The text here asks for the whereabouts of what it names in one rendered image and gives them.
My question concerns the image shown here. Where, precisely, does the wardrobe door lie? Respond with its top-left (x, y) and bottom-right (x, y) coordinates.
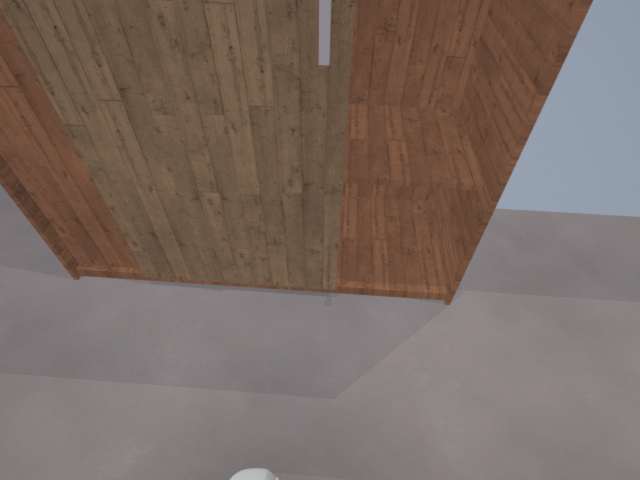
top-left (0, 8), bottom-right (140, 268)
top-left (0, 0), bottom-right (355, 290)

